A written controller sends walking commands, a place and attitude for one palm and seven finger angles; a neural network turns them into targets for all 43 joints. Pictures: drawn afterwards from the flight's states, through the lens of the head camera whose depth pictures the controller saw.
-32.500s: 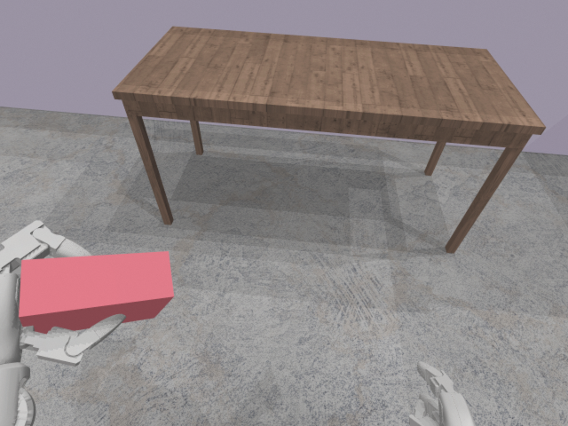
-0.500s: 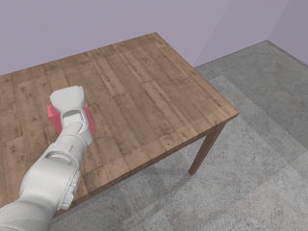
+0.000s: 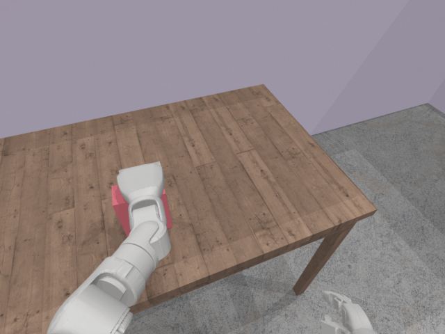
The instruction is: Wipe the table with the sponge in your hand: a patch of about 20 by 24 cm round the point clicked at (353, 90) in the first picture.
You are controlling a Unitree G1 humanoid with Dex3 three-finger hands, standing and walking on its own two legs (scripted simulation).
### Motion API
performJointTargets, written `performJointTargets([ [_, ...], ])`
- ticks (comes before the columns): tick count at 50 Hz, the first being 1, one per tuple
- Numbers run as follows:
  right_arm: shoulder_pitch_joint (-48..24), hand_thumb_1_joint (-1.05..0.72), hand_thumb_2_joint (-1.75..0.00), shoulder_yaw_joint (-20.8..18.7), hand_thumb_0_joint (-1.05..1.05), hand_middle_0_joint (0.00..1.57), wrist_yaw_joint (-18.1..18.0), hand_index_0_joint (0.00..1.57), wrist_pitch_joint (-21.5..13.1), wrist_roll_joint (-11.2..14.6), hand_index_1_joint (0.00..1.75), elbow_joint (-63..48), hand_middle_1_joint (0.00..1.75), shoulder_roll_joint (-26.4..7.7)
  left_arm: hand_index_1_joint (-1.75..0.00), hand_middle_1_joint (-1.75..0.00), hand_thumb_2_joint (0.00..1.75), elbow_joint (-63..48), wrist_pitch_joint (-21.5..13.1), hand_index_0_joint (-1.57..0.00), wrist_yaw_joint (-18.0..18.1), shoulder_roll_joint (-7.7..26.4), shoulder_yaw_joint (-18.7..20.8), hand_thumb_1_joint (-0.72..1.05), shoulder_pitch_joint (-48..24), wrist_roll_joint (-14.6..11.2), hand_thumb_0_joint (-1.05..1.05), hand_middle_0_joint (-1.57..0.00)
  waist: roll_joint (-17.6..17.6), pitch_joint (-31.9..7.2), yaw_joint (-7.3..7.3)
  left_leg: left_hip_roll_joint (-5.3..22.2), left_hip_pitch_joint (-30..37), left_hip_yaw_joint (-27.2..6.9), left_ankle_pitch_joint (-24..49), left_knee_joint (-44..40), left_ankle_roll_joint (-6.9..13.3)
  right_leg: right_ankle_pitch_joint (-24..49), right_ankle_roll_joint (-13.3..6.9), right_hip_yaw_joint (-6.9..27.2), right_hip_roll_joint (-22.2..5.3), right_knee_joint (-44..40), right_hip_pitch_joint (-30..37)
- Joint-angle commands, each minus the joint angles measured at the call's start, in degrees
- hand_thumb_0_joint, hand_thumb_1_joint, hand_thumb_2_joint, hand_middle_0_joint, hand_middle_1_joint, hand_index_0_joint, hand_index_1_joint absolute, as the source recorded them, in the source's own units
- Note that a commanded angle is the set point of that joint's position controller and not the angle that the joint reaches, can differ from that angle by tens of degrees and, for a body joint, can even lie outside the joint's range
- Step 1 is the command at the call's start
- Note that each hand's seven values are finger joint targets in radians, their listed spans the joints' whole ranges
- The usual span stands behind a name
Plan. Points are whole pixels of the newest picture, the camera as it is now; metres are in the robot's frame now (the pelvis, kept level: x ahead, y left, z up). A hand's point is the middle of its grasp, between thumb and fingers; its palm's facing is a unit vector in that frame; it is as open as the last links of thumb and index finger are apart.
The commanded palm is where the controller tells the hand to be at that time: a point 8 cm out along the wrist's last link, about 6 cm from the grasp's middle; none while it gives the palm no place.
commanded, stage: wipe back along the third lane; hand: left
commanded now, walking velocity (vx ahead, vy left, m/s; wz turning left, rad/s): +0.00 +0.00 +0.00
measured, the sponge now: (146, 213) +0.36 +0.21 -0.04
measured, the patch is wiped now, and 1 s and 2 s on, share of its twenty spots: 0.95 0.95 0.95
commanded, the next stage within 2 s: slide back across to the middle lane in 1.72 s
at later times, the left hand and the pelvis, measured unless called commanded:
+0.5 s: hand (155, 223) +0.31 +0.17 +0.01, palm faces -0.04 -0.03 -1.00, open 9.5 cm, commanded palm +0.27 +0.14 +0.05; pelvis -0.02 -0.02 +0.00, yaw +0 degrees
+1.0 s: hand (161, 241) +0.28 +0.15 +0.01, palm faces -0.04 -0.04 -1.00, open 9.5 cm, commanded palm +0.24 +0.13 +0.04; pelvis -0.03 -0.04 +0.00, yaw -1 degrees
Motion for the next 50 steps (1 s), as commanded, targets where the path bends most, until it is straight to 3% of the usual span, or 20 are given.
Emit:
performJointTargets([
  [1, -5.6, -0.9, -0.9, -1.9, 0.0, 0.2, -0.4, 0.2, -0.5, 0.3, 0.3, -7.9, 0.3, -7.6, -1.6, -1.6, 1.3, -6.8, -0.1, -1.2, -4.5, -2.6, -1.9, 0.1, -3.6, -1.6, 0.0, -1.2, -4.2, -11.6, -1.36, 2.3, 12.6, -0.4, 33.5, -1.7, -1.3, 31.6, -4.0, -2.6, 0.7, 0.0, 6.7],
  [5, -7.3, -0.9, -0.9, -1.5, 0.0, 0.2, -0.8, 0.2, -0.4, 0.6, 0.3, -8.7, 0.3, -7.5, -1.6, -1.6, 1.3, -10.0, -0.1, -1.2, -4.6, -0.6, 0.0, 0.1, -0.3, -1.7, 0.0, -1.2, -6.0, -10.8, -0.25, 1.8, 11.4, 0.2, 30.8, -2.7, -1.2, 33.2, -4.2, -1.7, 0.5, -0.5, 9.3],
  [8, -7.9, -0.9, -0.9, -1.2, 0.0, 0.2, -0.8, 0.2, -0.3, 0.6, 0.3, -9.0, 0.3, -7.3, -1.6, -1.6, 1.3, -12.0, 0.5, -1.2, -4.8, -3.1, -3.4, 0.1, -0.5, -1.1, 0.0, -1.2, -4.9, -9.8, -0.92, 1.7, 12.0, 0.2, 30.5, -2.8, -1.2, 32.4, -4.2, -2.1, 0.5, -0.3, 8.7],
  [10, -8.8, -0.9, -0.9, -1.3, 0.0, 0.2, -0.7, 0.2, -0.4, 0.8, 0.3, -9.2, 0.3, -7.5, -1.6, -1.6, 1.3, -13.3, 0.8, -1.2, -5.0, -1.5, -1.6, 0.1, 1.2, -1.1, 0.0, -1.2, -4.9, -10.1, -0.03, 1.9, 12.2, -0.1, 30.7, -3.0, -1.2, 31.8, -4.4, -1.7, 0.6, -0.5, 8.8],
  [14, -9.3, -0.9, -0.9, -1.1, 0.0, 0.2, -0.5, 0.2, -0.6, 0.9, 0.3, -9.7, 0.3, -7.3, -1.6, -1.6, 1.3, -14.7, 1.0, -1.2, -5.1, -3.2, -4.0, 0.1, 3.5, -1.0, 0.0, -1.2, -6.2, -9.2, -0.25, 1.4, 11.6, 0.4, 27.3, -3.4, -1.0, 30.5, -4.3, -1.6, 0.5, -0.7, 9.4],
  [15, -9.6, -0.9, -0.9, -1.2, 0.0, 0.2, -0.6, 0.2, -0.6, 0.9, 0.3, -9.5, 0.3, -7.6, -1.6, -1.6, 1.3, -15.0, 0.9, -1.2, -5.0, -0.5, -1.1, 0.1, 3.8, -1.0, 0.0, -1.2, -6.0, -9.4, 0.46, 1.6, 11.1, 0.0, 26.6, -3.7, -1.2, 29.7, -4.6, -1.1, 0.6, -0.7, 9.4],
  [17, -9.7, -0.9, -0.9, -1.1, 0.0, 0.2, -0.7, 0.2, -0.7, 0.9, 0.3, -9.9, 0.3, -7.4, -1.6, -1.6, 1.3, -16.1, 0.7, -1.2, -4.9, -1.5, -2.4, 0.1, 5.2, -1.2, 0.0, -1.2, -6.3, -8.9, 0.19, 1.2, 11.1, 0.6, 25.1, -3.7, -0.9, 29.7, -4.4, -1.1, 0.5, -0.9, 9.9],
  [24, -10.6, -0.9, -0.9, -1.0, 0.0, 0.2, -1.0, 0.2, -1.1, 1.3, 0.3, -9.6, 0.3, -7.2, -1.6, -1.6, 1.3, -14.8, 1.2, -1.2, -4.8, -2.5, -3.9, 0.1, 2.4, -0.7, 0.0, -1.2, -6.2, -4.7, 0.06, 1.1, 9.5, 0.4, 16.4, -5.7, -0.9, 18.0, -4.4, -1.2, 0.9, -2.5, 6.3],
  [25, -10.9, -0.9, -0.9, -1.2, 0.0, 0.2, -1.2, 0.2, -1.3, 1.1, 0.3, -9.5, 0.3, -7.6, -1.6, -1.6, 1.3, -15.3, 1.0, -1.2, -4.6, -0.3, -1.2, 0.1, 2.7, -1.0, 0.0, -1.2, -5.7, -6.0, 0.92, 1.0, 9.5, 0.4, 16.2, -5.7, -1.0, 17.9, -4.6, -0.6, 1.0, -2.6, 6.8],
  [28, -11.0, -0.9, -0.9, -1.1, 0.0, 0.2, -1.3, 0.2, -1.5, 1.3, 0.3, -10.0, 0.3, -7.1, -1.6, -1.6, 1.3, -15.1, 0.6, -1.2, -4.8, -3.8, -4.7, 0.1, 3.8, -1.2, 0.0, -1.2, -7.1, -5.9, 0.25, 0.6, 9.3, 0.9, 15.1, -5.5, -0.7, 17.1, -4.2, -0.6, 0.8, -2.7, 7.1],
  [30, -11.1, -0.9, -0.9, -1.3, 0.0, 0.2, -1.3, 0.2, -1.6, 1.2, 0.3, -9.8, 0.3, -7.5, -1.6, -1.6, 1.3, -15.5, 0.3, -1.2, -4.6, -0.8, -1.6, 0.1, 4.5, -1.1, 0.0, -1.2, -6.1, -6.3, 1.15, 0.6, 8.8, 0.7, 14.6, -5.5, -0.9, 17.0, -4.5, 0.2, 0.9, -2.8, 7.4],
  [34, -11.6, -0.9, -0.9, -1.2, 0.0, 0.2, -1.2, 0.2, -1.8, 1.3, 0.3, -10.7, 0.3, -7.1, -1.6, -1.6, 1.3, -17.0, -0.3, -1.2, -4.6, -3.1, -3.9, 0.1, 8.4, -1.7, 0.0, -1.2, -8.2, -5.7, 1.02, 0.2, 8.3, 1.3, 14.1, -5.4, -0.6, 18.4, -4.1, 0.7, 0.5, -3.1, 8.8],
  [35, -12.0, -0.9, -0.9, -1.3, 0.0, 0.2, -1.2, 0.2, -1.8, 1.3, 0.3, -10.7, 0.3, -7.4, -1.6, -1.6, 1.3, -17.2, -0.3, -1.2, -4.4, -0.1, -0.4, 0.1, 11.2, -2.0, 0.0, -1.2, -8.4, -6.1, 2.17, 0.2, 7.9, 0.9, 14.4, -5.6, -0.7, 18.9, -4.3, 1.6, 0.7, -3.3, 9.5],
  [37, -12.2, -0.9, -0.9, -1.1, 0.0, 0.2, -1.2, 0.2, -1.7, 1.4, 0.3, -11.1, 0.3, -7.1, -1.6, -1.6, 1.3, -18.9, -0.3, -1.2, -4.6, -2.3, -3.5, 0.1, 10.8, -2.1, 0.0, -1.2, -8.6, -5.0, 1.21, 0.1, 8.1, 1.5, 13.8, -5.5, -0.6, 18.7, -3.9, 1.4, 0.4, -3.5, 9.4],
  [40, -13.3, -0.9, -0.9, -1.1, 0.0, 0.2, -1.1, 0.2, -1.8, 1.6, 0.3, -11.2, 0.3, -7.3, -1.6, -1.6, 1.3, -20.7, 0.1, -1.2, -4.5, -0.2, -1.5, 0.1, 12.4, -2.1, 0.0, -1.2, -7.6, -3.6, 1.95, 0.0, 8.0, 1.2, 12.9, -6.2, -0.7, 17.0, -4.1, 2.4, 0.6, -4.2, 9.0],
  [43, -13.3, -0.9, -0.9, -0.9, 0.0, 0.2, -1.1, 0.2, -2.1, 1.7, 0.3, -11.3, 0.3, -7.0, -1.6, -1.6, 1.3, -21.3, 0.4, -1.2, -4.7, -2.6, -4.4, 0.1, 11.9, -2.0, 0.0, -1.2, -7.9, -2.2, 1.13, -0.1, 8.3, 1.6, 12.2, -6.1, -0.6, 16.3, -3.8, 1.8, 0.5, -4.2, 8.3],
  [45, -13.6, -0.9, -0.9, -1.1, 0.0, 0.2, -1.5, 0.2, -2.1, 1.7, 0.3, -10.5, 0.3, -7.6, -1.6, -1.6, 1.3, -20.6, 0.5, -1.2, -4.4, 2.0, 0.3, 0.1, 11.5, -1.8, 0.0, -1.2, -7.6, -2.0, 1.98, -0.1, 8.0, 1.3, 11.9, -6.4, -0.9, 16.1, -4.0, 3.0, 0.7, -4.5, 8.2],
  [46, -13.4, -0.9, -0.9, -0.8, 0.0, 0.2, -1.6, 0.2, -2.2, 1.7, 0.3, -10.9, 0.3, -7.0, -1.6, -1.6, 1.3, -20.8, 0.6, -1.2, -4.4, -0.9, -2.6, 0.1, 10.6, -1.8, 0.0, -1.2, -7.1, -2.3, 1.25, -0.2, 8.2, 1.8, 11.6, -6.2, -0.7, 15.6, -3.8, 2.2, 0.4, -4.1, 8.2],
  [48, -13.1, -0.9, -0.9, -0.9, 0.0, 0.2, -1.7, 0.2, -2.5, 1.7, 0.3, -10.6, 0.3, -7.0, -1.6, -1.6, 1.3, -19.9, 0.5, -1.2, -4.6, -1.9, -3.5, 0.1, 9.7, -1.3, 0.0, -1.2, -7.6, -2.0, 0.94, -0.2, 8.4, 1.7, 12.0, -6.0, -0.7, 16.3, -3.8, 2.3, 0.6, -4.1, 7.6],
  [50, -13.4, -0.9, -0.9, -1.1, 0.0, 0.2, -1.7, 0.2, -2.5, 1.6, 0.3, -10.7, 0.3, -7.3, -1.6, -1.6, 1.3, -20.1, 0.3, -1.2, -4.7, 0.0, -1.7, 0.1, 11.0, -0.8, 0.0, -1.2, -7.2, -3.7, 1.85, -0.3, 8.5, 1.5, 13.1, -5.7, -0.8, 18.2, -4.1, 3.0, 0.6, -3.8, 8.4],
])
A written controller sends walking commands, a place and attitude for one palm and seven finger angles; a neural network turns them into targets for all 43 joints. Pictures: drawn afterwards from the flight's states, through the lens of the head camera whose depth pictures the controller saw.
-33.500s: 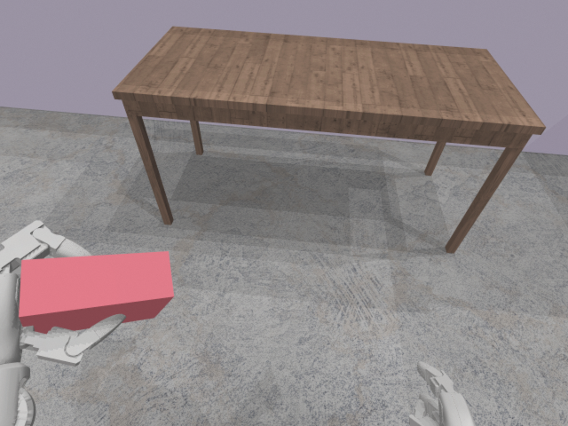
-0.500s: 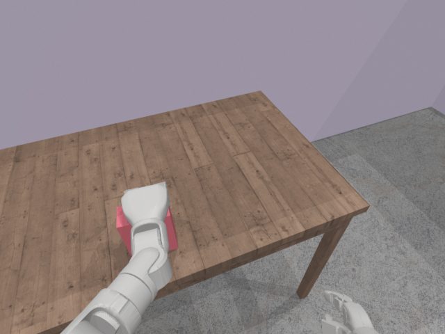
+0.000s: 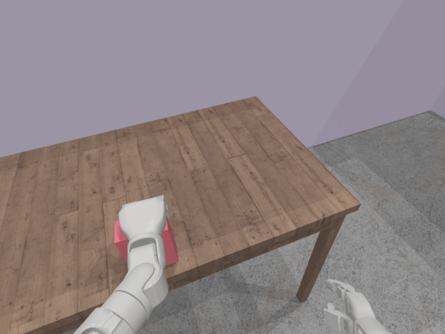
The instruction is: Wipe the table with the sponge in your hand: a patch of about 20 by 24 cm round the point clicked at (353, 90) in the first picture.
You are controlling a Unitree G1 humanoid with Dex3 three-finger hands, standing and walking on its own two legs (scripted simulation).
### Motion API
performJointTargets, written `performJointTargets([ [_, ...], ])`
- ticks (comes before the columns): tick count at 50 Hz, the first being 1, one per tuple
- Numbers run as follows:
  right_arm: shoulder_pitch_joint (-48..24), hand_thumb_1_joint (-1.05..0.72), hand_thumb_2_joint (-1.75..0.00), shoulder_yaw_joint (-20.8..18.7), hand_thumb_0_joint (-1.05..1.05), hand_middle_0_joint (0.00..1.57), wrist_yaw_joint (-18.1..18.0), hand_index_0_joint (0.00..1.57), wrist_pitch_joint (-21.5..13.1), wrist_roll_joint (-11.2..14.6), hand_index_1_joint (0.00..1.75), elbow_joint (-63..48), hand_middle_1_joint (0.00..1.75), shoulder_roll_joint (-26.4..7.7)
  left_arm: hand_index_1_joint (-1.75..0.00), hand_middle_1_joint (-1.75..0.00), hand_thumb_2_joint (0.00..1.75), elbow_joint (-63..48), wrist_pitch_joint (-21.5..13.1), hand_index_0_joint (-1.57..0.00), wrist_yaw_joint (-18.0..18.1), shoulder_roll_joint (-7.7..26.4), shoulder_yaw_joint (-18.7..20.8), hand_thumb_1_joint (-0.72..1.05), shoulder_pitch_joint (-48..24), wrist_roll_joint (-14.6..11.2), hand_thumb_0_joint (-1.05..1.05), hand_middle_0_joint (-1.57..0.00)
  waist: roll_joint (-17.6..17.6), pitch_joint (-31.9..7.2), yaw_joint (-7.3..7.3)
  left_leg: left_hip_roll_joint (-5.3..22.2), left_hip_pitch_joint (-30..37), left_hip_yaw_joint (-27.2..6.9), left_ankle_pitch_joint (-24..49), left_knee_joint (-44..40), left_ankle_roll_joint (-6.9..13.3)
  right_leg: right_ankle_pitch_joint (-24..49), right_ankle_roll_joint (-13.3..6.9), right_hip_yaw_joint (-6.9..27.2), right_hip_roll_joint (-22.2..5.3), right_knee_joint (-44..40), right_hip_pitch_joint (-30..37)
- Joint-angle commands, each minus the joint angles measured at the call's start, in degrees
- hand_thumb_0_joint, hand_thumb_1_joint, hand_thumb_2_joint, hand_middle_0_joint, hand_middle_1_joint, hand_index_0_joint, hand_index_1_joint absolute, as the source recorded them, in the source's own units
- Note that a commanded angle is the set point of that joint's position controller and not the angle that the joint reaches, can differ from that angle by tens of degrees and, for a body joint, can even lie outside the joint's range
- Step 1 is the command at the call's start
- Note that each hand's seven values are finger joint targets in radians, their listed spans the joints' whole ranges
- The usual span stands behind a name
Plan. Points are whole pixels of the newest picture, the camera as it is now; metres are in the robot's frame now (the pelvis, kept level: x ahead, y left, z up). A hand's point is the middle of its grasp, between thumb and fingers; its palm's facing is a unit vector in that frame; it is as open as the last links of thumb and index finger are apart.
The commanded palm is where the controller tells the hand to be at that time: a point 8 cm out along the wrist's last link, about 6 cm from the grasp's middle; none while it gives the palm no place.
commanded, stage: wipe back along the third lane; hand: left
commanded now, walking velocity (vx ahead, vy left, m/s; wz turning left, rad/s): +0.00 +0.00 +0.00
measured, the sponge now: (151, 248) +0.30 +0.20 -0.04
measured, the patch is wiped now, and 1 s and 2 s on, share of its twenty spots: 0.95 0.95 0.95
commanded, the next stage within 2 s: slide back across to the middle lane in 0.72 s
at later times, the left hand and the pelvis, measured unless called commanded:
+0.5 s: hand (150, 233) +0.31 +0.19 +0.01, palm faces -0.03 -0.06 -1.00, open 9.5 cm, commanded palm +0.26 +0.17 +0.04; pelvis +0.00 +0.00 +0.00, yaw +0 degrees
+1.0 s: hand (148, 232) +0.31 +0.20 +0.01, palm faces -0.02 -0.09 -1.00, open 9.4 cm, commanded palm +0.26 +0.19 +0.05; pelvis -0.01 +0.01 +0.00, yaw -1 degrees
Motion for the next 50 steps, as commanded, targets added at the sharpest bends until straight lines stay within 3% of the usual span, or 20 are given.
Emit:
performJointTargets([
  [1, -10.9, -0.9, -0.9, -1.9, 0.0, 0.2, -0.4, 0.2, -2.6, -0.1, 0.3, -9.2, 0.3, -5.6, -1.6, -1.6, 1.3, -3.2, -0.5, -1.2, -2.5, -0.8, 0.6, 0.1, -6.3, -1.2, 0.0, -1.2, -9.4, -7.5, -0.26, -1.7, 1.9, 1.1, 10.9, -2.2, 2.1, 18.9, -1.5, 2.4, -0.7, -4.8, 4.8],
  [3, -11.1, -0.9, -0.9, -2.0, 0.0, 0.2, -0.3, 0.2, -2.7, -0.2, 0.3, -9.5, 0.3, -5.5, -1.6, -1.6, 1.3, -3.6, -1.0, -1.2, -2.7, -2.2, -0.6, 0.1, -4.9, -1.4, 0.0, -1.2, -9.4, -7.5, -0.34, -1.8, 1.9, 1.3, 11.7, -1.8, 2.1, 21.0, -1.4, 2.5, -0.8, -4.6, 4.9],
  [5, -11.3, -0.9, -0.9, -2.1, 0.0, 0.2, -0.3, 0.2, -2.7, -0.2, 0.3, -9.3, 0.3, -5.9, -1.6, -1.6, 1.3, -3.5, -1.2, -1.2, -2.5, 0.3, 2.1, 0.1, -4.8, -1.3, 0.0, -1.2, -9.9, -7.9, 0.16, -1.8, 1.4, 0.9, 11.8, -1.8, 2.0, 21.6, -1.6, 3.2, -0.7, -4.6, 5.1],
  [6, -11.1, -0.9, -0.9, -2.0, 0.0, 0.2, -0.3, 0.2, -2.7, -0.3, 0.3, -9.6, 0.3, -5.5, -1.6, -1.6, 1.3, -4.2, -1.3, -1.2, -2.5, -1.6, 0.2, 0.1, -4.5, -1.5, 0.0, -1.2, -9.5, -8.4, -0.27, -1.9, 1.6, 1.4, 12.1, -1.4, 2.2, 22.7, -1.3, 2.8, -1.0, -4.1, 5.7],
  [8, -11.1, -0.9, -0.9, -2.0, 0.0, 0.2, -0.4, 0.2, -2.9, -0.2, 0.3, -9.7, 0.3, -5.5, -1.6, -1.6, 1.3, -4.4, -1.4, -1.2, -2.5, -1.4, 0.7, 0.1, -3.1, -1.8, 0.0, -1.2, -10.5, -8.0, -0.2, -1.9, 1.2, 1.5, 12.2, -1.4, 2.1, 24.0, -1.2, 3.2, -1.0, -4.3, 6.1],
  [10, -11.5, -0.9, -0.9, -2.0, 0.0, 0.2, -0.5, 0.2, -2.8, -0.3, 0.3, -9.6, 0.3, -5.9, -1.6, -1.6, 1.3, -4.8, -1.2, -1.2, -2.4, 1.1, 3.1, 0.1, -2.5, -1.6, 0.0, -1.2, -9.9, -8.9, 0.52, -1.9, 1.1, 1.2, 13.1, -1.3, 2.0, 25.9, -1.4, 4.0, -1.0, -4.1, 6.6],
  [12, -11.3, -0.9, -0.9, -1.8, 0.0, 0.2, -0.5, 0.2, -2.8, -0.1, 0.3, -9.7, 0.3, -5.5, -1.6, -1.6, 1.3, -5.5, -0.9, -1.2, -2.5, -1.1, 0.3, 0.1, -3.3, -1.6, 0.0, -1.2, -9.8, -7.7, -0.39, -1.9, 1.5, 1.5, 12.8, -1.2, 2.1, 25.3, -1.1, 3.3, -1.1, -4.2, 5.9],
  [15, -11.6, -0.9, -0.9, -2.1, 0.0, 0.2, -0.5, 0.2, -2.9, -0.1, 0.3, -9.5, 0.3, -5.8, -1.6, -1.6, 1.3, -5.3, -0.4, -1.2, -2.5, 1.0, 2.5, 0.1, -3.3, -1.0, 0.0, -1.2, -9.3, -7.3, 0.26, -1.7, 1.5, 0.9, 12.8, -1.6, 2.0, 23.4, -1.5, 3.2, -0.7, -4.1, 4.9],
  [18, -11.4, -0.9, -0.9, -1.9, 0.0, 0.2, -0.3, 0.2, -3.0, 0.0, 0.3, -10.0, 0.3, -5.5, -1.6, -1.6, 1.3, -5.7, -0.1, -1.2, -2.6, -1.5, -0.1, 0.1, -2.6, -1.2, 0.0, -1.2, -8.9, -7.1, -0.13, -1.7, 1.5, 1.2, 12.6, -1.4, 2.1, 22.6, -1.4, 2.3, -0.8, -3.8, 4.7],
  [20, -11.4, -0.9, -0.9, -2.1, 0.0, 0.2, -0.6, 0.2, -3.0, 0.0, 0.3, -9.5, 0.3, -6.0, -1.6, -1.6, 1.3, -4.7, 0.0, -1.2, -2.6, 1.4, 2.8, 0.1, -3.7, -1.1, 0.0, -1.2, -9.7, -7.3, 0.35, -1.6, 1.2, 0.9, 11.7, -1.7, 2.0, 20.9, -1.4, 2.9, -0.6, -4.3, 4.5],
  [24, -11.1, -0.9, -0.9, -1.8, 0.0, 0.2, -0.7, 0.2, -3.2, 0.0, 0.3, -9.6, 0.3, -5.6, -1.6, -1.6, 1.3, -4.5, 0.0, -1.2, -2.6, -0.2, 1.2, 0.1, -3.3, -1.1, 0.0, -1.2, -9.6, -7.3, 0.01, -1.7, 1.0, 1.2, 11.4, -1.5, 2.0, 20.6, -1.2, 2.4, -0.8, -4.0, 4.3],
  [25, -11.2, -0.9, -0.9, -2.0, 0.0, 0.2, -0.6, 0.2, -3.2, 0.0, 0.3, -9.7, 0.3, -5.9, -1.6, -1.6, 1.3, -4.7, -0.1, -1.2, -2.4, 1.4, 3.3, 0.1, -3.0, -1.0, 0.0, -1.2, -8.9, -7.8, 0.66, -1.6, 1.1, 0.8, 11.9, -1.6, 1.9, 20.7, -1.7, 2.6, -0.5, -3.7, 4.3],
  [28, -11.0, -0.9, -0.9, -2.0, 0.0, 0.2, -0.6, 0.2, -3.1, 0.0, 0.3, -9.7, 0.3, -5.6, -1.6, -1.6, 1.3, -4.4, -0.1, -1.2, -2.5, -0.7, 0.7, 0.1, -4.6, -0.6, 0.0, -1.2, -9.4, -6.8, -0.28, -1.5, 1.1, 1.0, 11.2, -1.5, 2.0, 19.1, -1.4, 2.1, -0.4, -3.8, 3.1],
  [30, -11.2, -0.9, -0.9, -2.1, 0.0, 0.2, -0.4, 0.2, -3.2, -0.1, 0.3, -9.8, 0.3, -5.8, -1.6, -1.6, 1.3, -4.4, 0.0, -1.2, -2.3, 0.8, 2.6, 0.1, -3.3, -0.5, 0.0, -1.2, -8.6, -7.4, 0.69, -1.4, 1.1, 0.7, 11.6, -1.6, 1.9, 19.0, -1.8, 2.1, -0.2, -3.6, 3.2],
  [34, -11.4, -0.9, -0.9, -1.9, 0.0, 0.2, -0.3, 0.2, -3.1, 0.0, 0.3, -10.0, 0.3, -5.4, -1.6, -1.6, 1.3, -4.2, 0.4, -1.2, -2.2, -2.2, -0.6, 0.1, -3.9, -0.6, 0.0, -1.2, -9.0, -6.8, 0.03, -1.3, 1.3, 0.9, 11.0, -1.6, 2.0, 17.3, -1.6, 1.2, -0.3, -3.7, 2.4],
  [40, -11.5, -0.9, -0.9, -1.8, 0.0, 0.2, -0.8, 0.2, -3.0, 0.0, 0.3, -9.5, 0.3, -5.8, -1.6, -1.6, 1.3, -2.4, 1.1, -1.2, -1.9, 0.9, 2.9, 0.1, -7.1, -0.9, 0.0, -1.2, -8.3, -6.6, 0.62, -1.2, 0.6, 0.5, 8.9, -2.3, 1.8, 13.5, -1.7, 1.3, 0.0, -4.3, 1.4],
  [41, -11.1, -0.9, -0.9, -1.6, 0.0, 0.2, -0.9, 0.2, -3.0, -0.1, 0.3, -9.6, 0.3, -5.6, -1.6, -1.6, 1.3, -2.5, 1.0, -1.2, -2.0, -0.2, 1.4, 0.1, -7.8, -1.0, 0.0, -1.2, -8.1, -6.8, 0.0, -1.2, 0.8, 0.9, 8.4, -2.3, 1.9, 13.0, -1.5, 0.8, -0.2, -4.1, 1.6],
  [45, -11.8, -0.9, -0.9, -1.7, 0.0, 0.2, -1.5, 0.2, -3.0, -0.2, 0.3, -9.9, 0.3, -5.8, -1.6, -1.6, 1.3, -4.4, 0.6, -1.2, -1.5, 5.9, 8.0, 0.1, -6.9, -1.1, 0.0, -1.2, -7.6, -9.2, 1.75, -1.5, 1.0, 0.6, 9.1, -2.8, 1.8, 14.0, -1.7, 2.3, -0.2, -4.7, 4.4],
  [48, -11.7, -0.9, -0.9, -1.4, 0.0, 0.2, -1.7, 0.2, -3.1, -0.1, 0.3, -10.3, 0.3, -5.4, -1.6, -1.6, 1.3, -5.9, 0.6, -1.2, -1.8, 3.8, 5.3, 0.1, -6.9, -0.8, 0.0, -1.2, -8.4, -7.5, 0.65, -1.5, 1.9, 0.8, 9.2, -3.3, 2.0, 13.8, -1.3, 1.8, -0.4, -5.3, 4.4],
  [50, -12.1, -0.9, -0.9, -1.5, 0.0, 0.2, -1.9, 0.2, -3.2, -0.1, 0.3, -10.3, 0.3, -5.9, -1.6, -1.6, 1.3, -7.0, 0.7, -1.2, -1.8, 7.7, 8.9, 0.1, -6.8, 0.1, 0.0, -1.2, -7.6, -8.0, 1.57, -1.5, 2.2, 0.2, 9.5, -3.8, 2.0, 13.2, -1.7, 2.7, -0.1, -5.7, 4.9],
])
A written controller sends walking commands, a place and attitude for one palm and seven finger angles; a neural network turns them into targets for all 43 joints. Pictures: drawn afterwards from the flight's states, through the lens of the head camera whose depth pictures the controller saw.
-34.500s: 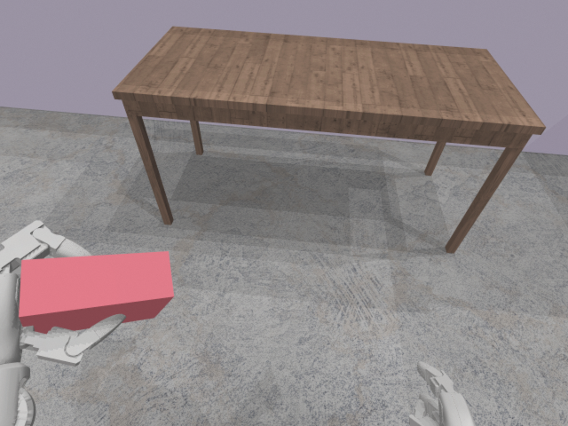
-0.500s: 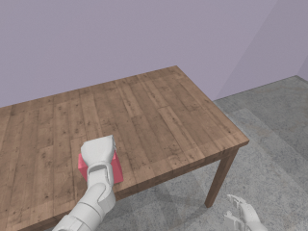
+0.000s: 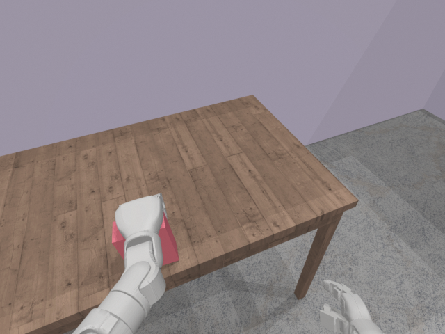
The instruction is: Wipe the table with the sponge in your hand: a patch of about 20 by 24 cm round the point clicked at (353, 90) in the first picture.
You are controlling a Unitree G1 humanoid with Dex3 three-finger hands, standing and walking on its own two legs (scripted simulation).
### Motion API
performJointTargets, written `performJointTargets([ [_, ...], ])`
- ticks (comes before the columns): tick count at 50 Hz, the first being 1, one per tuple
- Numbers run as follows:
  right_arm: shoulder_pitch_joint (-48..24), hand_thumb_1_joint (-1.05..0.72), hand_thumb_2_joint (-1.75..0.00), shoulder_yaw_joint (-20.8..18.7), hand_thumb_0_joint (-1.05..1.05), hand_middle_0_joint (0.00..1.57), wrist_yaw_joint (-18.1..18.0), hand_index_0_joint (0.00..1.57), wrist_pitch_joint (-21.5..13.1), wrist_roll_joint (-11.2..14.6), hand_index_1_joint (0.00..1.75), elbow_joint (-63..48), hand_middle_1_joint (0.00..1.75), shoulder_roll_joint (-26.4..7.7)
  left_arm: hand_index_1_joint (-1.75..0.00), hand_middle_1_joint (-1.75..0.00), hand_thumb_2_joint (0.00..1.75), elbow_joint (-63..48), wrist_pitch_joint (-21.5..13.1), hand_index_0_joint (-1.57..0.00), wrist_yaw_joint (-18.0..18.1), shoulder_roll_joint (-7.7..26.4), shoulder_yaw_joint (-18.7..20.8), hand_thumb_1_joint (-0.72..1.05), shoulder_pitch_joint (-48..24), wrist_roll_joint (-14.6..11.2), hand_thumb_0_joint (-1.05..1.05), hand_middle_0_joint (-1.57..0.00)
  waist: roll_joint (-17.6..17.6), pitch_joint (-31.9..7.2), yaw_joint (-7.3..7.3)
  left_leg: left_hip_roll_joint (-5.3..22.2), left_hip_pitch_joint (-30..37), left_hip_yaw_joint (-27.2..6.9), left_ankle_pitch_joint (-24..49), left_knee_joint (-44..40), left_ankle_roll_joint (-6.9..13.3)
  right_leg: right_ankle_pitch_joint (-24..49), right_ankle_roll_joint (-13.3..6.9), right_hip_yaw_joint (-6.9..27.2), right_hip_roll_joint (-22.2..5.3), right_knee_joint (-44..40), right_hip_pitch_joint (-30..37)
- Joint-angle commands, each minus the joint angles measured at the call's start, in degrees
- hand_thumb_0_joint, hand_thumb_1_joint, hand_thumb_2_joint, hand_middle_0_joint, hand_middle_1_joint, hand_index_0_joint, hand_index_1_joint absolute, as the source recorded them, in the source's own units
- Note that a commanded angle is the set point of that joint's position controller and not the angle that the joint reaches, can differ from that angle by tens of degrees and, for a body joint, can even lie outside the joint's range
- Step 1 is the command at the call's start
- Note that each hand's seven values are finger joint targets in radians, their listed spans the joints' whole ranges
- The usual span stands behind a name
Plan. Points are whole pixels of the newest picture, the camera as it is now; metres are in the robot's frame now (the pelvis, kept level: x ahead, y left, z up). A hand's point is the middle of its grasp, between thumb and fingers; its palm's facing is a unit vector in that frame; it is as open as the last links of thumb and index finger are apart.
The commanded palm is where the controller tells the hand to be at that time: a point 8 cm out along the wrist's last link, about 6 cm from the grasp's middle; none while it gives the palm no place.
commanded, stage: slide back across to the middle lane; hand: left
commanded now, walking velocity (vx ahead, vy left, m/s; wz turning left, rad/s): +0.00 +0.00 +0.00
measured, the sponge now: (150, 247) +0.30 +0.20 -0.04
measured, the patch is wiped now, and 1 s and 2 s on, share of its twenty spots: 0.95 0.95 0.95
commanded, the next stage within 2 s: wipe forward along the middle lane in 0.48 s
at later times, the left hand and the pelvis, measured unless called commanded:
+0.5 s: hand (122, 243) +0.27 +0.23 +0.02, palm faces -0.02 -0.13 -0.99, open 9.4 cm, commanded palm +0.23 +0.24 +0.07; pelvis +0.02 -0.01 +0.01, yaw -1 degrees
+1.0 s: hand (114, 238) +0.29 +0.26 +0.01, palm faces -0.09 -0.06 -0.99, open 9.5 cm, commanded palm +0.27 +0.26 +0.05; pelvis -0.01 -0.01 +0.00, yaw +1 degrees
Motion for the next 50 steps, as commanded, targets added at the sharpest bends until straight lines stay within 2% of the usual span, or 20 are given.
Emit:
performJointTargets([
  [1, -12.5, -0.9, -0.9, -2.0, 0.0, 0.2, -0.7, 0.2, -2.9, 0.0, 0.3, -10.5, 0.3, -6.5, -1.6, -1.6, 1.3, -6.2, 1.8, -1.2, -1.1, 6.2, 4.1, 0.1, -6.8, 0.6, 0.0, -1.2, -5.7, -7.9, 1.54, -1.5, 3.7, -0.3, 9.6, -4.5, 1.6, 13.1, -2.2, 1.3, -0.2, -6.2, 6.6],
  [4, -12.7, -0.9, -0.9, -1.9, 0.0, 0.2, -0.8, 0.2, -3.3, 0.1, 0.3, -10.3, 0.3, -6.5, -1.6, -1.6, 1.3, -7.1, 2.0, -1.2, -1.5, 7.6, 5.1, 0.1, -6.5, 0.8, 0.0, -1.2, -6.1, -6.7, 1.54, -1.5, 4.4, -0.4, 10.1, -5.0, 1.6, 13.5, -2.1, 1.5, -0.2, -7.1, 6.9],
  [5, -13.0, -0.9, -0.9, -2.0, 0.0, 0.2, -0.8, 0.2, -3.3, 0.0, 0.3, -10.3, 0.3, -7.0, -1.6, -1.6, 1.3, -8.4, 1.8, -1.2, -1.5, 11.0, 8.6, 0.1, -6.5, 1.0, 0.0, -1.2, -5.3, -7.7, 2.35, -1.5, 4.6, -0.8, 10.7, -5.2, 1.5, 14.3, -2.5, 2.3, 0.0, -7.0, 7.7],
  [8, -12.7, -0.9, -0.9, -1.9, 0.0, 0.2, -0.5, 0.2, -4.0, -0.1, 0.3, -11.0, 0.3, -6.5, -1.6, -1.6, 1.3, -10.6, 1.1, -1.2, -1.9, 9.0, 7.0, 0.1, -0.4, 0.5, 0.0, -1.2, -5.7, -8.7, 2.42, -1.8, 5.5, -0.2, 14.0, -4.7, 1.6, 21.4, -2.3, 2.2, -0.3, -6.1, 10.5],
  [10, -13.2, -0.9, -0.9, -1.8, 0.0, 0.2, -0.5, 0.2, -4.2, -0.1, 0.3, -11.1, 0.3, -6.8, -1.6, -1.6, 1.3, -11.8, 0.7, -1.2, -2.1, 12.4, 10.3, 0.1, 2.3, 0.5, 0.0, -1.2, -6.1, -8.5, 3.15, -1.8, 5.4, -0.5, 14.3, -5.0, 1.4, 23.2, -2.3, 3.4, -0.3, -6.5, 11.5],
  [14, -13.1, -0.9, -0.9, -1.5, 0.0, 0.2, -0.4, 0.2, -4.9, 0.0, 0.3, -11.2, 0.3, -6.5, -1.6, -1.6, 1.3, -14.6, 0.0, -1.2, -2.6, 12.2, 9.6, 0.1, 6.5, 0.7, 0.0, -1.2, -6.4, -7.0, 2.53, -2.1, 5.6, 0.1, 15.5, -5.0, 1.3, 28.3, -2.0, 4.1, -0.7, -6.4, 12.6],
  [15, -13.4, -0.9, -0.9, -1.7, 0.0, 0.2, -0.4, 0.2, -4.9, -0.1, 0.3, -11.2, 0.3, -6.7, -1.6, -1.6, 1.3, -15.8, 0.0, -1.2, -2.7, 14.2, 11.7, 0.1, 6.3, 0.6, 0.0, -1.2, -5.9, -7.4, 2.93, -2.1, 6.0, -0.1, 15.8, -5.1, 1.3, 28.7, -2.2, 4.8, -0.7, -6.7, 12.9],
  [20, -13.6, -0.9, -0.9, -1.7, 0.0, 0.2, -0.8, 0.2, -5.5, -0.2, 0.3, -10.9, 0.3, -6.8, -1.6, -1.6, 1.3, -18.5, -1.2, -1.2, -3.6, 16.2, 13.9, 0.1, 9.5, 0.0, 0.0, -1.2, -5.6, -6.0, 2.74, -2.2, 6.9, -0.2, 15.9, -5.3, 1.3, 30.2, -2.0, 6.0, -0.9, -7.4, 13.2],
  [21, -13.2, -0.9, -0.9, -1.7, 0.0, 0.2, -0.9, 0.2, -5.6, -0.4, 0.3, -10.9, 0.3, -6.6, -1.6, -1.6, 1.3, -19.0, -1.4, -1.2, -3.8, 14.7, 12.1, 0.1, 9.1, 0.1, 0.0, -1.2, -5.3, -5.4, 2.07, -2.1, 6.8, 0.3, 15.2, -5.5, 1.5, 28.9, -1.8, 5.3, -0.9, -7.3, 12.7],
  [25, -13.3, -0.9, -0.9, -1.8, 0.0, 0.2, -1.2, 0.2, -6.2, -0.5, 0.3, -10.7, 0.3, -7.0, -1.6, -1.6, 1.3, -20.0, -2.8, -1.2, -4.5, 17.3, 14.8, 0.1, 10.7, 0.5, 0.0, -1.2, -4.0, -4.9, 2.48, -2.1, 7.6, -0.6, 15.3, -5.6, 1.5, 26.6, -2.1, 6.1, -0.7, -8.4, 11.7],
  [26, -12.8, -0.9, -0.9, -1.9, 0.0, 0.2, -1.3, 0.2, -6.3, -0.6, 0.3, -10.9, 0.3, -6.7, -1.6, -1.6, 1.3, -20.5, -3.2, -1.2, -4.6, 15.4, 13.1, 0.1, 10.8, 0.4, 0.0, -1.2, -3.8, -5.3, 2.06, -2.1, 7.4, -0.2, 14.9, -5.7, 1.7, 26.0, -1.9, 5.3, -0.7, -7.9, 12.0],
  [27, -12.6, -0.9, -0.9, -1.9, 0.0, 0.2, -1.5, 0.2, -6.6, -0.6, 0.3, -10.8, 0.3, -6.7, -1.6, -1.6, 1.3, -20.1, -3.7, -1.2, -4.8, 16.2, 13.8, 0.1, 11.4, 0.3, 0.0, -1.2, -4.6, -4.7, 2.23, -2.1, 7.5, -0.4, 14.9, -5.5, 1.8, 26.0, -1.9, 5.0, -0.7, -8.3, 11.6],
  [33, -11.3, -0.9, -0.9, -2.1, 0.0, 0.2, -2.8, 0.2, -7.4, -1.0, 0.3, -9.0, 0.3, -7.3, -1.6, -1.6, 1.3, -15.3, -5.8, -1.2, -5.1, 15.9, 13.3, 0.1, 2.6, 1.5, 0.0, -1.2, -6.3, -1.5, 0.52, -1.8, 6.2, -0.9, 10.1, -6.3, 2.0, 15.9, -1.7, 4.3, -0.1, -9.9, 6.6],
  [35, -11.0, -0.9, -0.9, -2.3, 0.0, 0.2, -3.3, 0.2, -7.6, -1.1, 0.3, -8.3, 0.3, -7.7, -1.6, -1.6, 1.3, -14.9, -6.8, -1.2, -4.9, 18.2, 15.0, 0.1, -2.8, 2.7, 0.0, -1.2, -4.5, -2.9, 0.68, -1.9, 6.5, -1.3, 9.5, -6.3, 1.9, 13.7, -2.1, 4.4, 0.0, -9.7, 5.6],
  [36, -10.1, -0.9, -0.9, -2.5, 0.0, 0.2, -3.5, 0.2, -7.8, -1.2, 0.3, -8.3, 0.3, -7.4, -1.6, -1.6, 1.3, -14.3, -7.5, -1.2, -4.5, 17.1, 14.0, 0.1, -3.1, 2.8, 0.0, -1.2, -3.6, -4.1, 0.46, -2.0, 6.4, -0.9, 9.4, -6.0, 2.1, 13.4, -2.0, 3.4, -0.1, -8.9, 5.9],
  [39, -8.8, -0.9, -0.9, -2.6, 0.0, 0.2, -3.8, 0.2, -8.5, -1.4, 0.3, -7.6, 0.3, -7.3, -1.6, -1.6, 1.3, -10.6, -9.5, -1.2, -3.8, 17.0, 14.8, 0.1, -3.3, 3.7, 0.0, -1.2, -5.1, -6.4, 0.62, -2.1, 5.4, -0.9, 10.2, -5.0, 1.9, 16.1, -2.0, 3.1, -0.1, -7.8, 6.0],
  [40, -8.5, -0.9, -0.9, -2.7, 0.0, 0.2, -3.9, 0.2, -8.6, -1.5, 0.3, -7.2, 0.3, -7.7, -1.6, -1.6, 1.3, -10.1, -10.2, -1.2, -3.5, 19.5, 17.4, 0.1, -4.7, 3.9, 0.0, -1.2, -5.4, -7.0, 0.83, -2.0, 5.0, -1.4, 10.2, -4.9, 1.8, 15.9, -2.3, 3.7, 0.2, -7.5, 5.8],
  [43, -7.2, -0.9, -0.9, -2.8, 0.0, 0.2, -4.3, 0.2, -8.6, -1.5, 0.3, -6.6, 0.3, -7.8, -1.6, -1.6, 1.3, -5.7, -11.0, -1.2, -2.8, 18.3, 16.0, 0.1, -7.9, 4.4, 0.0, -1.2, -8.4, -5.0, -0.46, -2.0, 2.3, -1.1, 7.3, -4.2, 1.8, 12.6, -1.6, 3.3, 0.0, -7.6, 3.3],
  [48, -5.7, -0.9, -0.9, -3.0, 0.0, 0.2, -4.9, 0.2, -8.4, -1.3, 0.3, -6.0, 0.3, -8.0, -1.6, -1.6, 1.3, -0.4, -11.5, -1.2, -2.1, 18.2, 15.2, 0.1, -14.3, 4.4, 0.0, -1.2, -7.7, -4.6, -1.57, -1.8, -0.1, -0.6, 3.4, -3.4, 2.0, 6.3, -1.2, 2.6, -0.3, -7.7, 0.2],
  [50, -5.5, -0.9, -0.9, -2.9, 0.0, 0.2, -5.2, 0.2, -8.3, -1.2, 0.3, -5.6, 0.3, -8.3, -1.6, -1.6, 1.3, 1.7, -11.7, -1.2, -1.8, 21.0, 17.8, 0.1, -15.8, 4.3, 0.0, -1.2, -6.9, -6.0, -0.81, -1.8, -1.1, -1.2, 2.9, -3.4, 1.8, 5.0, -1.4, 3.0, -0.1, -7.5, 0.1],
])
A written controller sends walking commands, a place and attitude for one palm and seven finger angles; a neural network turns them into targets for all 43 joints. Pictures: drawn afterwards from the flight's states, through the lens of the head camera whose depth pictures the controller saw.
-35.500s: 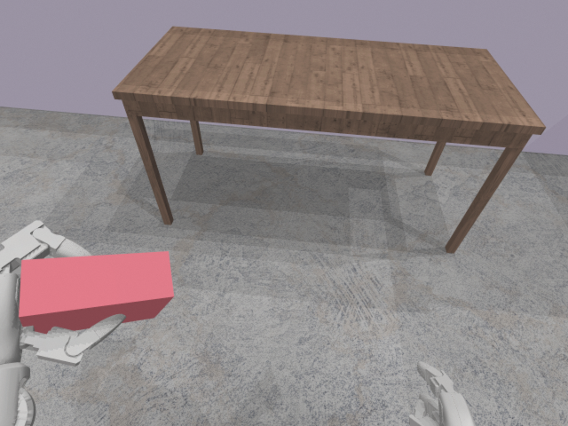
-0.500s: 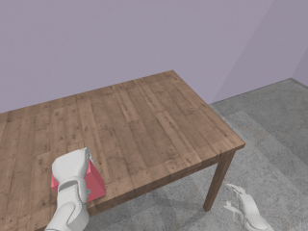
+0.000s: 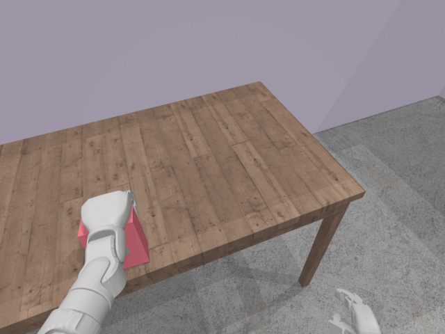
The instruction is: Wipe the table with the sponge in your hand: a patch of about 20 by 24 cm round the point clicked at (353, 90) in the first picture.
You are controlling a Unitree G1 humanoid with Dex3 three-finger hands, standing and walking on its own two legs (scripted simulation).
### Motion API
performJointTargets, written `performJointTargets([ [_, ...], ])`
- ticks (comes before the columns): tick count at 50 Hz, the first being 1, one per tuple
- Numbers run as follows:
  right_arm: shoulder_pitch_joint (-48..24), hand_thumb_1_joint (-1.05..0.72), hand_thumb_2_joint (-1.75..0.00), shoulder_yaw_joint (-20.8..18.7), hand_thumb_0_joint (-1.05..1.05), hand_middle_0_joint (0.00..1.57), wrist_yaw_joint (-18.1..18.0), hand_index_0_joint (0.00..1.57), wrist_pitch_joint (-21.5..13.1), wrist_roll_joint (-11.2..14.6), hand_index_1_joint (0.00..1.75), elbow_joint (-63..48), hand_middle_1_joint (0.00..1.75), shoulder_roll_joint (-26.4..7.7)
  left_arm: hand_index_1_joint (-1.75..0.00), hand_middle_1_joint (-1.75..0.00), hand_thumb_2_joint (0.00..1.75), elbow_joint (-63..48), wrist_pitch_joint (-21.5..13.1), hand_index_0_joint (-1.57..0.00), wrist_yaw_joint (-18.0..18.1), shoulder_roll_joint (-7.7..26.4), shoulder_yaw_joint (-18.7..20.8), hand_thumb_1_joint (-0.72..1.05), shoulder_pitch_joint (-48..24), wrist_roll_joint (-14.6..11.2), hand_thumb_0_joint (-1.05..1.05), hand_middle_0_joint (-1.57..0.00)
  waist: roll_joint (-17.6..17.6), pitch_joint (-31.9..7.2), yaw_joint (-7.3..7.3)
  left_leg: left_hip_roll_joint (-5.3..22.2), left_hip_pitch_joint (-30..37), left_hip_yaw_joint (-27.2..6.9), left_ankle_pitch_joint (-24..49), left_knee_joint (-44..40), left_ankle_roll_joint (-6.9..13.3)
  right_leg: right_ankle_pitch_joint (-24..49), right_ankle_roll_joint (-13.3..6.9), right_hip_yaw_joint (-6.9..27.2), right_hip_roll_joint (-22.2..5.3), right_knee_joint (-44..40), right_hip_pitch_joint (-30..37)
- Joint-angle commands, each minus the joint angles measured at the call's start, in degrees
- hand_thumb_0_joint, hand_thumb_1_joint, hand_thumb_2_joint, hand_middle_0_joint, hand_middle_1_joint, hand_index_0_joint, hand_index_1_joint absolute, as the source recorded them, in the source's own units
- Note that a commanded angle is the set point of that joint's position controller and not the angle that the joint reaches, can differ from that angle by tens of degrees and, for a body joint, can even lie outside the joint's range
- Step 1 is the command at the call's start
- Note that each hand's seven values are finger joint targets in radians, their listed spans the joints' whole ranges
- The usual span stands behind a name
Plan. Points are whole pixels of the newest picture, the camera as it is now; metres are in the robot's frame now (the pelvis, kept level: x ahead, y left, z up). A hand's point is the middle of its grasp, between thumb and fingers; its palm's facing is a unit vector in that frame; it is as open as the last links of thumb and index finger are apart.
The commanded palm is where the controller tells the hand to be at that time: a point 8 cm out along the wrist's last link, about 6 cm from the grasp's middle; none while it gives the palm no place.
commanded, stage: wipe forward along the middle lane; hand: left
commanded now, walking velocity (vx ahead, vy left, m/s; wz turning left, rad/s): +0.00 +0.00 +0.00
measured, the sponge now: (120, 247) +0.29 +0.26 -0.04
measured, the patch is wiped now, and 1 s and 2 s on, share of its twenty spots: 0.95 0.95 0.95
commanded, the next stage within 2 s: slide back across to the first lane in 1.20 s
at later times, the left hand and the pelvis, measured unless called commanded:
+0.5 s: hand (115, 205) +0.35 +0.28 +0.01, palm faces -0.12 +0.01 -0.99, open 9.6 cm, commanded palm +0.35 +0.28 +0.04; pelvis -0.03 -0.02 -0.02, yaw +0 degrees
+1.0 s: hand (112, 187) +0.40 +0.31 +0.01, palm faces -0.16 +0.01 -0.99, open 9.5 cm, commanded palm +0.39 +0.31 +0.04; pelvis -0.01 -0.02 -0.02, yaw -1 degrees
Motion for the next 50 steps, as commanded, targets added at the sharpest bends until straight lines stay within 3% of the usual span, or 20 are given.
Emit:
performJointTargets([
  [1, -7.0, -0.9, -0.9, -2.6, 0.0, 0.2, -1.2, 0.2, -2.4, 0.0, 0.3, -8.3, 0.3, -7.6, -1.6, -1.6, 1.3, 1.8, 0.3, -1.2, 3.2, 12.1, 5.4, 0.1, -17.6, 1.6, 0.0, -1.2, -7.6, -7.7, -2.28, -1.7, 0.3, 0.5, 0.6, -2.5, 2.2, 2.7, -0.7, 3.3, -0.3, -6.6, 1.0],
  [5, -5.7, -0.9, -0.9, -2.6, 0.0, 0.2, -1.2, 0.2, -2.3, 0.0, 0.3, -7.9, 0.3, -8.0, -1.6, -1.6, 1.3, 6.3, -0.8, -1.2, 3.5, 14.4, 7.5, 0.1, -19.9, 1.1, 0.0, -1.2, -8.1, -8.9, -2.0, -1.6, -2.1, 0.3, -0.4, -1.7, 2.2, 1.8, -0.7, 3.9, -0.3, -6.2, 0.4],
  [7, -4.4, -0.9, -0.9, -2.7, 0.0, 0.2, -1.1, 0.2, -2.4, 0.0, 0.3, -7.9, 0.3, -7.9, -1.6, -1.6, 1.3, 7.7, -1.9, -1.2, 3.7, 13.7, 6.5, 0.1, -21.4, 0.7, 0.0, -1.2, -9.1, -9.5, -2.91, -1.6, -3.3, 0.7, -1.1, -0.7, 2.4, 1.5, -0.1, 3.6, -0.7, -6.0, 0.2],
  [9, -3.4, -0.9, -0.9, -2.7, 0.0, 0.2, -1.3, 0.2, -2.5, -0.1, 0.3, -7.5, 0.3, -8.2, -1.6, -1.6, 1.3, 10.8, -2.7, -1.2, 3.8, 15.2, 7.1, 0.1, -23.3, 0.9, 0.0, -1.2, -9.9, -8.2, -3.65, -1.4, -5.4, 0.9, -2.7, 0.0, 2.5, -0.4, 0.1, 4.1, -0.8, -6.1, -1.2],
  [10, -2.9, -0.9, -0.9, -2.8, 0.0, 0.2, -1.2, 0.2, -2.5, 0.0, 0.3, -7.2, 0.3, -8.4, -1.6, -1.6, 1.3, 11.4, -3.3, -1.2, 3.9, 17.6, 9.3, 0.1, -24.2, 1.0, 0.0, -1.2, -9.6, -8.6, -3.22, -1.5, -6.1, 0.4, -2.7, -0.1, 2.4, -0.5, -0.2, 4.9, -0.5, -6.0, -1.0],
  [13, -1.3, -0.9, -0.9, -2.9, 0.0, 0.2, -1.2, 0.2, -2.8, -0.1, 0.3, -7.1, 0.3, -8.3, -1.6, -1.6, 1.3, 13.9, -5.1, -1.2, 4.3, 15.6, 6.5, 0.1, -28.6, 1.6, 0.0, -1.2, -8.5, -7.1, -4.83, -1.3, -7.5, 0.9, -5.0, 1.0, 2.6, -4.4, 0.2, 4.1, -0.8, -5.7, -4.3],
  [15, -0.4, -0.9, -0.9, -3.1, 0.0, 0.2, -1.2, 0.2, -2.9, -0.1, 0.3, -6.5, 0.3, -8.5, -1.6, -1.6, 1.3, 16.6, -5.9, -1.2, 4.7, 19.6, 9.7, 0.1, -29.9, 1.9, 0.0, -1.2, -7.8, -7.5, -4.26, -1.2, -8.9, 0.6, -5.7, 1.1, 2.5, -6.0, -0.1, 4.6, -0.7, -5.9, -4.6],
  [18, 1.6, -0.9, -0.9, -3.3, 0.0, 0.2, -1.3, 0.2, -3.4, -0.2, 0.3, -5.9, 0.3, -8.6, -1.6, -1.6, 1.3, 19.4, -7.4, -1.2, 5.4, 20.6, 9.5, 0.1, -33.6, 1.7, 0.0, -1.2, -9.2, -7.7, -5.72, -1.1, -11.4, 1.2, -7.4, 3.1, 2.8, -9.0, 0.6, 5.4, -1.1, -6.0, -5.7],
  [20, 2.5, -0.9, -0.9, -3.5, 0.0, 0.2, -1.2, 0.2, -3.4, -0.3, 0.3, -5.5, 0.3, -8.9, -1.6, -1.6, 1.3, 20.8, -8.0, -1.2, 5.9, 23.6, 11.9, 0.1, -34.9, 1.7, 0.0, -1.2, -9.0, -10.2, -5.21, -0.9, -12.4, 0.8, -6.6, 3.4, 2.7, -7.7, 0.3, 5.9, -0.9, -5.3, -4.7],
  [22, 3.6, -0.9, -0.9, -3.3, 0.0, 0.2, -1.1, 0.2, -3.6, -0.1, 0.3, -5.7, 0.3, -8.7, -1.6, -1.6, 1.3, 21.9, -8.4, -1.2, 5.9, 22.1, 9.9, 0.1, -35.9, 1.2, 0.0, -1.2, -8.2, -10.9, -5.84, -0.9, -13.1, 1.0, -6.4, 4.1, 2.8, -6.5, 0.7, 5.4, -1.2, -5.0, -4.4],
  [26, 5.2, -0.9, -0.9, -3.2, 0.0, 0.2, -0.9, 0.2, -3.6, 0.1, 0.3, -5.2, 0.3, -9.0, -1.6, -1.6, 1.3, 24.4, -8.5, -1.2, 5.6, 25.4, 10.7, 0.1, -39.0, 0.9, 0.0, -1.2, -6.5, -13.7, -6.6, -0.8, -15.0, 1.1, -5.9, 5.2, 2.9, -4.7, 0.9, 6.9, -1.5, -4.8, -2.4],
  [31, 7.6, -0.9, -0.9, -3.1, 0.0, 0.2, -0.6, 0.2, -3.8, -0.1, 0.3, -4.2, 0.3, -9.7, -1.6, -1.6, 1.3, 27.8, -9.2, -1.2, 4.9, 28.2, 11.5, 0.1, -41.4, 2.0, 0.0, -1.2, -6.5, -13.5, -7.89, -0.3, -17.3, 0.7, -4.9, 6.6, 3.1, -1.1, 0.8, 7.5, -1.5, -3.9, -2.7],
  [33, 8.2, -0.9, -0.9, -3.0, 0.0, 0.2, -0.5, 0.2, -4.0, -0.1, 0.3, -4.3, 0.3, -9.7, -1.6, -1.6, 1.3, 28.3, -9.9, -1.2, 4.6, 27.3, 10.5, 0.1, -42.0, 2.2, 0.0, -1.2, -6.2, -13.1, -8.42, -0.2, -17.9, 0.6, -4.9, 7.1, 3.1, -0.4, 0.7, 7.1, -1.4, -3.6, -3.7],
  [37, 9.8, -0.9, -0.9, -3.4, 0.0, 0.2, -0.3, 0.2, -4.4, -0.2, 0.3, -4.1, 0.3, -9.9, -1.6, -1.6, 1.3, 28.7, -11.7, -1.2, 4.8, 29.9, 13.3, 0.1, -40.7, 1.2, 0.0, -1.2, -7.3, -17.3, -7.85, 0.1, -19.6, 0.7, -2.7, 8.8, 3.0, 6.1, 1.0, 8.7, -2.0, -2.2, 0.0],
  [39, 10.4, -0.9, -0.9, -3.3, 0.0, 0.2, 0.0, 0.2, -4.4, -0.1, 0.3, -3.9, 0.3, -10.2, -1.6, -1.6, 1.3, 29.3, -11.8, -1.2, 4.8, 31.4, 14.1, 0.1, -41.1, 1.2, 0.0, -1.2, -7.1, -17.2, -8.05, 0.2, -21.2, 0.6, -2.7, 9.2, 2.8, 7.9, 1.0, 9.5, -2.3, -1.8, 0.8],
  [41, 11.0, -0.9, -0.9, -3.4, 0.0, 0.2, 0.2, 0.2, -4.5, -0.2, 0.3, -3.6, 0.3, -10.2, -1.6, -1.6, 1.3, 29.7, -12.1, -1.2, 4.7, 31.1, 13.6, 0.1, -41.4, 1.7, 0.0, -1.2, -6.4, -17.0, -8.42, 0.0, -20.7, 0.8, -1.8, 9.3, 3.1, 9.4, 1.0, 7.9, -1.6, -1.0, -0.3],
  [44, 11.3, -0.9, -0.9, -3.4, 0.0, 0.2, 0.5, 0.2, -4.3, -0.2, 0.3, -3.5, 0.3, -10.7, -1.6, -1.6, 1.3, 30.7, -11.7, -1.2, 4.6, 33.2, 14.5, 0.1, -41.8, 2.5, 0.0, -1.2, -6.9, -16.4, -8.67, 0.2, -21.2, 0.9, -1.8, 9.5, 3.1, 10.1, 1.0, 8.0, -1.6, -1.1, -0.6],
  [45, 11.3, -0.9, -0.9, -3.6, 0.0, 0.2, 0.5, 0.2, -4.2, -0.3, 0.3, -3.4, 0.3, -10.6, -1.6, -1.6, 1.3, 29.8, -11.9, -1.2, 4.5, 33.5, 15.1, 0.1, -42.5, 2.5, 0.0, -1.2, -5.8, -18.1, -8.31, 0.2, -20.2, 1.0, -0.4, 9.5, 3.3, 12.0, 0.9, 7.4, -1.3, -0.6, -0.3],
  [48, 12.0, -0.9, -0.9, -3.5, 0.0, 0.2, 0.7, 0.2, -4.2, -0.2, 0.3, -3.6, 0.3, -10.6, -1.6, -1.6, 1.3, 31.0, -11.8, -1.2, 4.3, 32.4, 13.7, 0.1, -42.3, 3.0, 0.0, -1.2, -5.3, -17.3, -8.53, 0.1, -19.8, 1.2, -0.9, 9.1, 3.3, 10.5, 1.0, 6.3, -1.1, -0.5, -1.8],
  [50, 12.1, -0.9, -0.9, -3.5, 0.0, 0.2, 0.8, 0.2, -4.0, -0.3, 0.3, -3.5, 0.3, -10.7, -1.6, -1.6, 1.3, 30.7, -12.0, -1.2, 4.3, 34.7, 15.6, 0.1, -43.5, 3.1, 0.0, -1.2, -3.6, -18.5, -8.16, 0.1, -19.1, 1.3, 0.6, 9.2, 3.4, 12.4, 0.7, 5.9, -0.8, 0.0, -1.6],
])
